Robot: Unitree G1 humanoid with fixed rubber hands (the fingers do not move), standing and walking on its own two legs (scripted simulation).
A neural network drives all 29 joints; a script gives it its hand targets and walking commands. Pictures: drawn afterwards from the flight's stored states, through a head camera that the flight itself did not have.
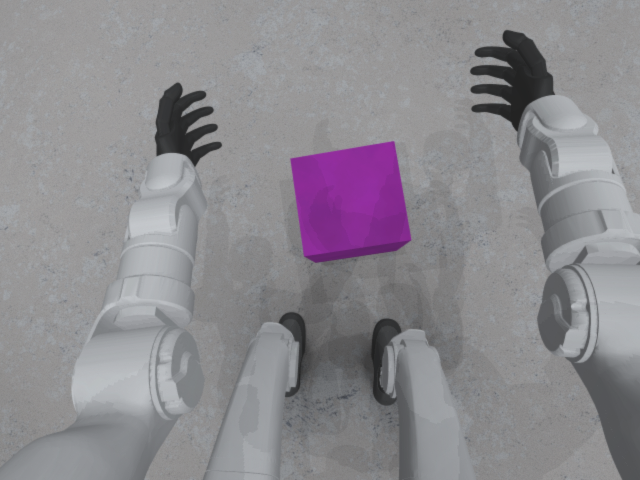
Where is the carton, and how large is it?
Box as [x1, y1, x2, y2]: [290, 141, 410, 262]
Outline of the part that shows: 393,141 290,158 304,256 317,262 396,250 410,240 410,234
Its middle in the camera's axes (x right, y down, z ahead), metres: +0.07 -0.07 +0.88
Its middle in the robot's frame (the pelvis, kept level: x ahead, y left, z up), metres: +0.49 +0.01 -0.52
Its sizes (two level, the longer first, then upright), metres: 0.210 0.200 0.250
